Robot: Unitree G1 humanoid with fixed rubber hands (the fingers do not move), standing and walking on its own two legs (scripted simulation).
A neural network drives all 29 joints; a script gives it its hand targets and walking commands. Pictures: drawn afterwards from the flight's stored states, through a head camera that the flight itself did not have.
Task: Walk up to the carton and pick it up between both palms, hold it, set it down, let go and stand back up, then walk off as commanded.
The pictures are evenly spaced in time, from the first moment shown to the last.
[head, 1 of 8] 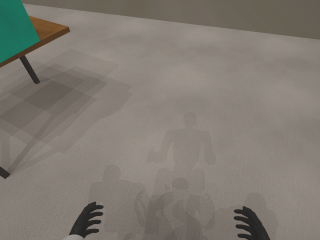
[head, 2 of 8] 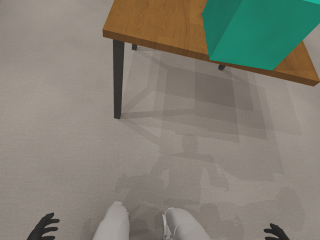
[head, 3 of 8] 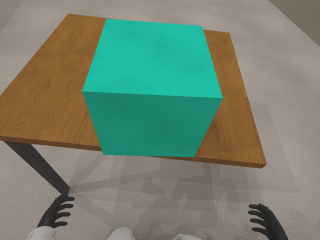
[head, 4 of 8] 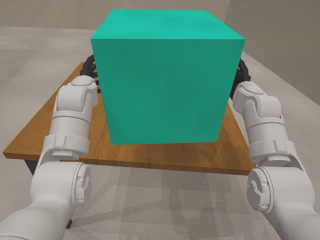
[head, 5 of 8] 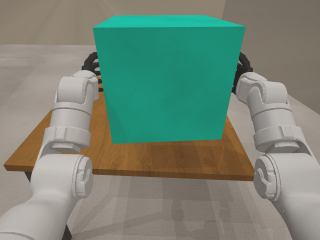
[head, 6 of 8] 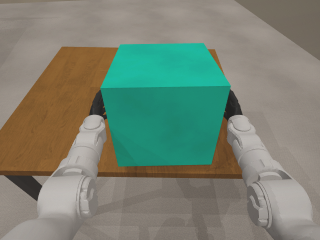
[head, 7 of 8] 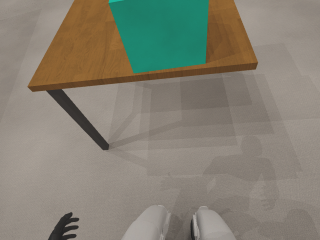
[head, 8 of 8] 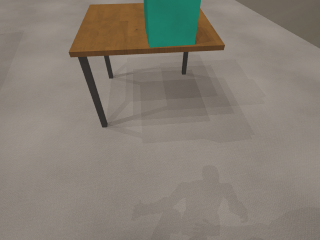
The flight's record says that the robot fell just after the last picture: no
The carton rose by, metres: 0.22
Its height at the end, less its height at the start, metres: +0.00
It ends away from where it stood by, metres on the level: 0.06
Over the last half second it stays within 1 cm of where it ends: yes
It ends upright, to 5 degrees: yes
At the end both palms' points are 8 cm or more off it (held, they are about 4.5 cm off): yes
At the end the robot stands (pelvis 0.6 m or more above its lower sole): yes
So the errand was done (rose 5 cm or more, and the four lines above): yes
